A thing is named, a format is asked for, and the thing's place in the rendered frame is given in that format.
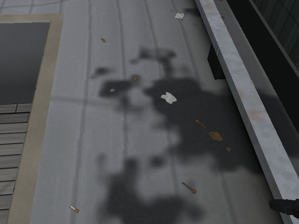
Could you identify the robot right hand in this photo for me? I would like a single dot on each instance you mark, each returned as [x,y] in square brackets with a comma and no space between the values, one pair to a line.
[290,207]

